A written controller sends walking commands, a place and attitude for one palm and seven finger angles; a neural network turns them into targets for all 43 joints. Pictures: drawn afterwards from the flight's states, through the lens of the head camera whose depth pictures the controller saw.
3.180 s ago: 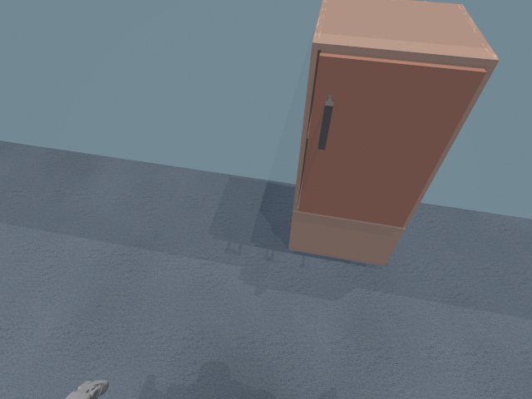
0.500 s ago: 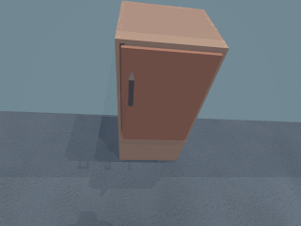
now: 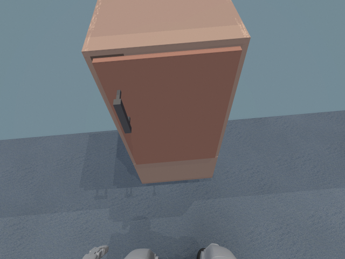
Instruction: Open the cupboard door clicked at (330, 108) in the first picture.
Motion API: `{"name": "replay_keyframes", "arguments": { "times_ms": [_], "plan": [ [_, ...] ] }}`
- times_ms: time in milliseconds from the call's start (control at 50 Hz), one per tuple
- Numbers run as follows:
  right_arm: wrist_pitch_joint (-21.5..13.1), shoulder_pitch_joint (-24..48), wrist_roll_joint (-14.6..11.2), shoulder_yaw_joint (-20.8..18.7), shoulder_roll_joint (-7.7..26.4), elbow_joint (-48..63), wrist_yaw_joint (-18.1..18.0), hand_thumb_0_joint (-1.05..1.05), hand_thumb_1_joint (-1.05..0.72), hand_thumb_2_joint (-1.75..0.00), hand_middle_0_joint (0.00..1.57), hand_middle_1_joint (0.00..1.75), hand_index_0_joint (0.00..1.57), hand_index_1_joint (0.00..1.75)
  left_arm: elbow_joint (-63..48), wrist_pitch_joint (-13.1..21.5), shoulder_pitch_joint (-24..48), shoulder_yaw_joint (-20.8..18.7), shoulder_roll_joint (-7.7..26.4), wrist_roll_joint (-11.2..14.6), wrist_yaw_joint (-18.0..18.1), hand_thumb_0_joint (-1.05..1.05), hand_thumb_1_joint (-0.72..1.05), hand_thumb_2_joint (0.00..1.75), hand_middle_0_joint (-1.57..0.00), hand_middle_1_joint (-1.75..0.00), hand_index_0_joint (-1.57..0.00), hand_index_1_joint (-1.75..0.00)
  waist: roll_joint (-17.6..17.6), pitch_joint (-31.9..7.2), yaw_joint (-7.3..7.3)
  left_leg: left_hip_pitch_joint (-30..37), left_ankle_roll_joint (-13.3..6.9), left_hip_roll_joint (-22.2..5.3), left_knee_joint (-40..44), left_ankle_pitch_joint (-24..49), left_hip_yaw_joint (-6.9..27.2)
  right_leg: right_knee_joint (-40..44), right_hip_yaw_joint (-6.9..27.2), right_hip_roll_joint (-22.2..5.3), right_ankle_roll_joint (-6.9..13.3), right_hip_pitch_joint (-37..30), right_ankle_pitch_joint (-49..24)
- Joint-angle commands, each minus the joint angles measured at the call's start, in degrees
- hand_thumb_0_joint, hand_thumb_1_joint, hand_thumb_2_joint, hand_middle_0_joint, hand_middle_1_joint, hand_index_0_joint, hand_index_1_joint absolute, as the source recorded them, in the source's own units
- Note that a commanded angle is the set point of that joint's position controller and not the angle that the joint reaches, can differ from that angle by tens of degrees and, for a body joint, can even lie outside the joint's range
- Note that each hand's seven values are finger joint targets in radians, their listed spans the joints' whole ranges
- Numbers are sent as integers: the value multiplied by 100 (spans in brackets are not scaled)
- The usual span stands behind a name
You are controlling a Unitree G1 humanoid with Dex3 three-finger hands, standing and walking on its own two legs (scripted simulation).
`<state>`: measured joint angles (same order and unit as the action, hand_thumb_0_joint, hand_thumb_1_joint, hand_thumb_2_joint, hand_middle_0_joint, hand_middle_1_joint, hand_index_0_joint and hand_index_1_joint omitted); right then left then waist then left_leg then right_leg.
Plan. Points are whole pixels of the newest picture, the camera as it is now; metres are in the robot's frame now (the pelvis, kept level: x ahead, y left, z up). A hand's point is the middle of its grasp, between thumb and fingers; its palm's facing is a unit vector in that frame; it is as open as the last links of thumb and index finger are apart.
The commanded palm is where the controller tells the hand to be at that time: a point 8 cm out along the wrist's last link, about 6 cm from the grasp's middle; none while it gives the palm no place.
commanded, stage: come to a stop and stand still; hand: left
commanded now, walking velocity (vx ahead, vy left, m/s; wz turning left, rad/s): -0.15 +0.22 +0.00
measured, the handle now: (123, 112) +0.52 +0.17 -0.03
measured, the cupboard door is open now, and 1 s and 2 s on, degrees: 0 0 0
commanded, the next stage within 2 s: look again from close up in 1.38 s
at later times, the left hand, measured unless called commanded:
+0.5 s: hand out of the picture -0.06 +0.26 -0.16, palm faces +0.10 -0.98 -0.16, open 7.4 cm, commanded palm none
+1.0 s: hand out of the picture +0.01 +0.21 -0.16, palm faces -0.03 -0.98 -0.19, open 7.3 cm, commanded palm none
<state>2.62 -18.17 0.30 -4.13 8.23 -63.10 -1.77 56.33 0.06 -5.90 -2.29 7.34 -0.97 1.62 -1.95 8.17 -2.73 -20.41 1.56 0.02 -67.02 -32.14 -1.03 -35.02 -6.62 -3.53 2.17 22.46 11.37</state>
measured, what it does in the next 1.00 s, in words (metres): steps on the spot: left foot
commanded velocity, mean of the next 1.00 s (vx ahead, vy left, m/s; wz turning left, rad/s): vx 0.07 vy -0.06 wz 0.00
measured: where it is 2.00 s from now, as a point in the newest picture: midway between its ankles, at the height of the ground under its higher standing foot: outside the picture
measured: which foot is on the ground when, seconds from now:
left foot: up 0.00-0.34, down 0.36-1.00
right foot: down 0.00-0.34, up 0.36-1.00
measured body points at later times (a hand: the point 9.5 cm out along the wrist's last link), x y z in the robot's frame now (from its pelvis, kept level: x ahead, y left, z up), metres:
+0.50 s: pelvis -0.07 +0.07 +0.03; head -0.08 +0.11 +0.47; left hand -0.06 +0.32 -0.15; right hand -0.10 -0.17 -0.11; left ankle -0.11 +0.14 -0.73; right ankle -0.04 -0.09 -0.65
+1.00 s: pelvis -0.06 +0.04 +0.02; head -0.04 +0.05 +0.47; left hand +0.01 +0.26 -0.14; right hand -0.18 -0.14 -0.13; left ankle -0.11 +0.14 -0.73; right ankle -0.06 -0.10 -0.72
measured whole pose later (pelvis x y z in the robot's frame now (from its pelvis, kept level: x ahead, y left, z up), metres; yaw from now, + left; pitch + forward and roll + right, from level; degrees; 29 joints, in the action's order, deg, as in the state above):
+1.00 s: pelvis -0.06 +0.04 +0.02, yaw -1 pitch +0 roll +0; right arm -0.6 -26.3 1.7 -0.9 2.8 -68.5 -3.1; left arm 61.9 -2.0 -9.6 -2.7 10.5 -0.6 1.2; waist 1.2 1.5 -3.6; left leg -6.7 -1.0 -1.2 -24.2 -17.6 -4.6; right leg -30.8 -2.8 -2.7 -1.4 15.2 14.5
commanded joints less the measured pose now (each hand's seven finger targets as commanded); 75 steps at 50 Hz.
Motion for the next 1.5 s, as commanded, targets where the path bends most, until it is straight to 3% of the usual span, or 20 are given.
{"name": "replay_keyframes", "arguments": {
  "times_ms": [0, 180, 240, 280, 300, 340, 360, 380, 420, 480, 620, 860, 960, 1020, 1080, 1200, 1360, 1440, 1460, 1480],
  "plan": [
    [127, -317, 62, -125, 458, 335, 30, 0, -90, -90, 20, 30, 20, 30, -210, -16, -543, -293, 1145, -3, 200, 0, 90, 90, -20, -30, -20, -30, 708, -1303, 271, -514, 122, -128, -856, 602, 401, 1262, 1271, -1702, 756, -961, -3615],
    [129, -45, 136, -80, 613, 643, 207, 0, -90, -90, 20, 30, 20, 30, -442, -129, -341, -351, 1395, -150, 98, 0, 90, 90, -20, -30, -20, -30, 1552, -1000, 294, 89, 88, -100, 1233, 687, -114, 2479, 1527, -1387, 415, -224, 1602],
    [33, -557, 72, -18, 551, 564, 236, 0, -90, -90, 20, 30, 20, 30, -485, -200, -263, -374, 1558, -204, 71, 0, 90, 90, -20, -30, -20, -30, 1770, -984, 138, 974, -113, 101, 2403, 323, -498, 2854, 1470, -1168, 221, 175, 2147],
    [-29, -1406, 70, 33, 516, 273, 207, 0, -90, -90, 20, 30, 20, 30, -399, -250, -110, -353, 1539, -149, 51, 0, 90, 90, -20, -30, -20, -30, 1600, -1056, -227, 1926, -243, 228, 3820, 812, -709, 2729, 1159, -865, -155, 473, 2497],
    [-73, -1508, 89, 50, 603, 229, 170, 0, -90, -90, 20, 30, 20, 30, -366, -271, -266, -283, 1307, -93, 32, 0, 90, 90, -20, -30, -20, -30, 832, -943, -201, 2094, -269, 95, 4712, 838, -401, 1928, 895, -545, -316, 623, 2521],
    [-152, -495, 173, -35, 1347, 672, 42, 0, -90, -90, 20, 30, 20, 30, -467, -339, -331, -151, 575, 52, 15, 0, 90, 90, -20, -30, -20, -30, -1939, 391, -4, -162, -628, -2074, 6694, -1688, 2573, -1018, 538, 383, -494, 1477, 1544],
    [-142, 189, 199, 49, 1352, 919, -18, 0, -90, -90, 20, 30, 20, 30, -459, -346, -409, -242, 731, 17, -43, 0, 90, 90, -20, -30, -20, -30, -1231, 721, 279, -1128, -839, -2234, 6921, -1586, 2464, -1586, 1145, 164, -370, 1055, 1027],
    [-212, 544, 189, 121, 1210, 930, -23, 0, -90, -90, 20, 30, 20, 30, -306, -362, -652, -293, 863, -74, -109, 0, 90, 90, -20, -30, -20, -30, -955, 472, 518, -1021, -574, -1782, 6814, -1062, 2041, -2103, 1236, 316, -390, 891, 548],
    [-358, 471, 129, 181, 1003, 844, -62, 0, -90, -90, 20, 30, 20, 30, -22, -275, -1191, -312, 865, -102, -186, 0, 90, 90, -20, -30, -20, -30, -428, 118, 613, -187, -345, -1322, 6312, -52, 1301, -2727, 1082, 448, -393, 1055, 140],
    [-470, -408, 75, 157, 942, 502, -126, 0, -90, -90, 20, 30, 20, 30, 198, -162, -1387, -231, 786, -93, -186, 0, 90, 90, -20, -30, -20, -30, -271, -508, 304, 1567, -236, -1153, 5830, 1230, 914, -2722, 965, 475, -466, 1606, -67],
    [-483, -1516, 101, 233, 617, -125, -364, 0, -90, -90, 20, 30, 20, 30, 358, -286, -1303, -209, 723, -56, -123, 0, 90, 90, -20, -30, -20, -30, -598, -432, 17, 2371, -122, -1708, 5326, 4418, 1078, -2409, 1043, 357, -464, 1469, 441],
    [-421, -1330, 155, 214, 420, -426, -263, 0, -90, -90, 20, 30, 20, 30, 331, -218, -606, 3, 224, 28, -95, 0, 90, 90, -20, -30, -20, -30, -787, -281, -5, 1405, -1024, -1547, 5128, 4149, 767, -599, 435, 90, -397, 44, 1023],
    [-394, -1027, 88, 189, 296, -418, -173, 0, -90, -90, 20, 30, 20, 30, 593, -58, -1121, -21, 322, 34, -10, 0, 90, 90, -20, -30, -20, -30, -295, -385, 329, 587, -561, -1091, 4542, 2971, 466, 1335, 356, 59, -343, -1510, -545],
    [-352, -1092, 35, 295, -185, -347, -80, 0, -90, -90, 20, 30, 20, 30, 688, 95, -1171, -23, 868, 45, 58, 0, 90, 90, -20, -30, -20, -30, 926, -426, 206, 69, -112, -410, 4109, 924, -116, 1654, 1575, -1247, 210, -1715, -1188],
    [-295, -1080, 69, 257, -2, -395, -80, 0, -90, -90, 20, 30, 20, 30, 677, 148, -1012, 13, 696, 61, 60, 0, 90, 90, -20, -30, -20, -30, 1559, -536, 141, 758, -100, -447, 4242, 1712, -140, 1638, 1241, -772, 209, -1333, -1435],
    [-333, -679, 36, 233, 165, -330, -100, 0, -90, -90, 20, 30, 20, 30, 561, 139, -1069, -16, 655, 64, 126, 0, 90, 90, -20, -30, -20, -30, 120, -624, 273, 1024, -71, -578, 4432, 3096, -92, 1081, 951, -532, 43, -1611, -2802],
    [-139, -183, 28, 143, 404, 71, -79, 0, -90, -90, 20, 30, 20, 30, 460, 80, -947, -130, 976, 2, 146, 0, 90, 90, -20, -30, -20, -30, 815, -830, 266, 932, 3, -431, 3946, 1837, -220, 1375, 1424, -1030, 308, -1587, -2796],
    [-189, -180, 32, 170, 510, 61, -52, 0, -90, -90, 20, 30, 20, 30, 442, 56, -745, -67, 884, 11, 95, 0, 90, 90, -20, -30, -20, -30, 516, -787, 168, 1481, -89, -589, 4356, 2657, -45, 1334, 1052, -642, 118, -1034, -1715],
    [-266, 655, -8, 99, 858, 615, 41, 0, -90, -90, 20, 30, 20, 30, 654, 166, -1749, -69, 1085, 26, 299, 0, 90, 90, -20, -30, -20, -30, 599, -584, 596, 564, 38, -488, 3028, 1575, -369, 1228, 1513, -907, -246, -1449, -3767],
    [-198, 385, -19, 151, 492, 839, 77, 0, -90, -90, 20, 30, 20, 30, 345, 251, -1478, -52, 1371, -29, 245, 0, 90, 90, -20, -30, -20, -30, 1005, -958, 307, 264, -79, -369, 2890, 545, -28, 1441, 1872, -1333, 194, -1539, -2638]
  ]
}}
